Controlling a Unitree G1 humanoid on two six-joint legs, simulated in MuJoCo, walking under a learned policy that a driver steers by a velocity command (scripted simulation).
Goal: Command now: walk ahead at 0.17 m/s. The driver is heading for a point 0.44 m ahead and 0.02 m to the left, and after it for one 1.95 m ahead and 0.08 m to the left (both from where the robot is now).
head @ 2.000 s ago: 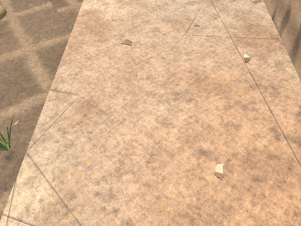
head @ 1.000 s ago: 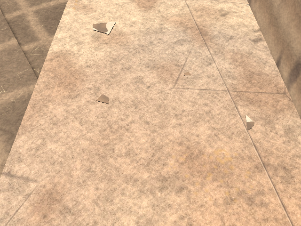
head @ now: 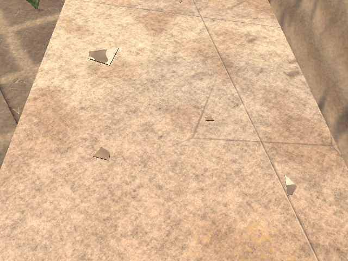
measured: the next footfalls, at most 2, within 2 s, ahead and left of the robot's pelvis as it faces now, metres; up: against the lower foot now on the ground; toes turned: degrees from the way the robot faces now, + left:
right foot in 0.62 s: +0.44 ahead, -0.12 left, +0.00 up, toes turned -3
left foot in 1.02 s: +0.46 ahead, +0.11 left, +0.00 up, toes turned +1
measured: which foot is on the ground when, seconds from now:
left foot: down 0.00-0.62, up 0.64-1.00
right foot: down 0.00-0.18, up 0.20-0.60, down 0.62-1.00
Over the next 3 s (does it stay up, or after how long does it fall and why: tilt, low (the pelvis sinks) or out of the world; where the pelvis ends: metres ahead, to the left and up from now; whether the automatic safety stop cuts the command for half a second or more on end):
stays up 0.42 -0.03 0.01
